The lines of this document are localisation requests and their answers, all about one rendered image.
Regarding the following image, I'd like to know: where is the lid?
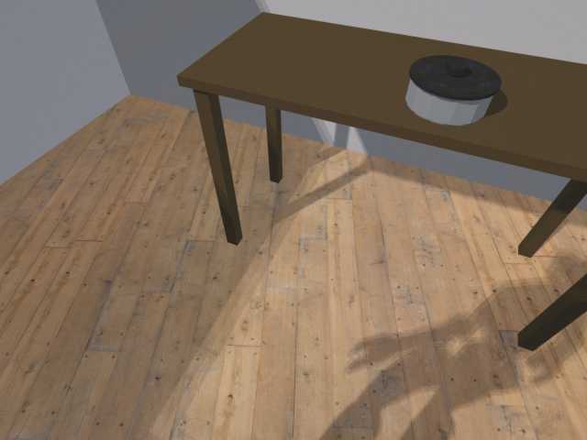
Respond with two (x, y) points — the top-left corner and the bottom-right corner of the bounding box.
(409, 55), (502, 101)

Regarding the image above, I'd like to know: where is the pot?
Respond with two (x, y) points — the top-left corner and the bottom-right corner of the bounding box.
(405, 79), (493, 126)

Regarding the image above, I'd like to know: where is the knob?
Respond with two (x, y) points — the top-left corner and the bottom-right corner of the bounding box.
(446, 60), (469, 75)

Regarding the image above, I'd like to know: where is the table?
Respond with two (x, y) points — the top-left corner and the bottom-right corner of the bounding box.
(177, 12), (587, 351)

